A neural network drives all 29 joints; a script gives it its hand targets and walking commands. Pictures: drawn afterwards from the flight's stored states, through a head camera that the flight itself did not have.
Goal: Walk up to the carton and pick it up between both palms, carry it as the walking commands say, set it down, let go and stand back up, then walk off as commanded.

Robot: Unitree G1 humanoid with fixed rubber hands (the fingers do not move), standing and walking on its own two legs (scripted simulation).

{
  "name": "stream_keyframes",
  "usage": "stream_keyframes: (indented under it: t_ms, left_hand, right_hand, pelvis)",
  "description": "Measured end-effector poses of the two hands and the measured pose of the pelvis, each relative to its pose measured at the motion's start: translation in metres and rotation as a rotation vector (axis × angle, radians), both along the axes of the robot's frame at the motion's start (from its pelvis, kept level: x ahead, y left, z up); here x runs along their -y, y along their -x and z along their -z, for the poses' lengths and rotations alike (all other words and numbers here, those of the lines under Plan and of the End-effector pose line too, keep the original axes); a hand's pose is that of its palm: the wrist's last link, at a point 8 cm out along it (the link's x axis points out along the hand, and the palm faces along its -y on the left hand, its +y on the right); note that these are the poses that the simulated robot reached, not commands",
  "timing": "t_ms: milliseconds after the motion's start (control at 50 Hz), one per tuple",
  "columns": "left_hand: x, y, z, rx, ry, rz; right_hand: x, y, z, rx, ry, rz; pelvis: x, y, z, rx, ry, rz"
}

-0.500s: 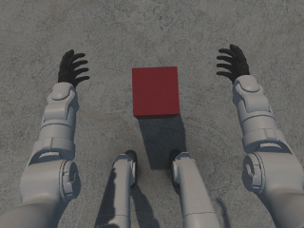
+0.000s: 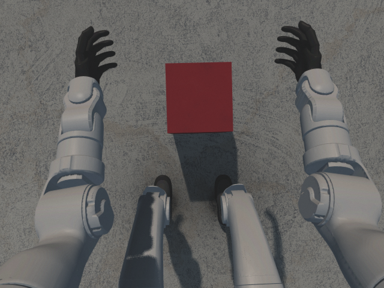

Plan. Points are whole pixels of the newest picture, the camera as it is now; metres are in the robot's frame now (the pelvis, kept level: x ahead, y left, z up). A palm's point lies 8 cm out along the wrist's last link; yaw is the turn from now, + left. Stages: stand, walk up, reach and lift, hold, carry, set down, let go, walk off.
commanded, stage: reach and lift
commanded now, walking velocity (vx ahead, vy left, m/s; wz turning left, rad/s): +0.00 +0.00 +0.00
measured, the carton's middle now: (197, 103) +0.48 -0.02 -0.51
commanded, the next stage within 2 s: none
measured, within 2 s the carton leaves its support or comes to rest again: neither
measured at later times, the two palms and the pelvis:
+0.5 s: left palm (121, 92) +0.48 +0.19 -0.29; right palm (272, 87) +0.48 -0.21 -0.29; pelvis -0.04 +0.00 -0.16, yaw +0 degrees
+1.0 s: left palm (134, 102) +0.47 +0.18 -0.42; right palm (254, 98) +0.48 -0.20 -0.42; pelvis -0.05 +0.00 -0.25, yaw +0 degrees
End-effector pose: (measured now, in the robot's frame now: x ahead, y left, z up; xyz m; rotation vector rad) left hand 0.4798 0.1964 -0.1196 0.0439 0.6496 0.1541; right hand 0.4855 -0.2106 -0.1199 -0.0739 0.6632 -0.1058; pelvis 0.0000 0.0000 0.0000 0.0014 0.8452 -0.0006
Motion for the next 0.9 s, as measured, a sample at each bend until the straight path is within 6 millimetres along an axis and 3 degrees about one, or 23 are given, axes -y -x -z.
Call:
stream_keyframes:
  t_ms: [400, 620, 900]
  left_hand:
    - [0.007, 0.003, 0.143, -0.002, -0.009, -0.012]
    - [0.013, 0.001, 0.199, -0.021, -0.01, -0.011]
    - [0.014, 0.005, 0.279, -0.068, -0.015, -0.004]
  right_hand:
    - [0.001, 0.002, 0.142, 0.012, -0.009, 0.032]
    - [-0.008, 0.001, 0.201, -0.006, -0.008, 0.034]
    - [-0.01, 0.007, 0.281, -0.05, -0.006, 0.039]
  pelvis:
    - [0.003, 0.034, 0.136, -0.017, -0.005, 0.004]
    - [0.004, 0.047, 0.186, 0.028, -0.015, 0.008]
    - [0.003, 0.052, 0.235, 0.103, -0.013, 0.003]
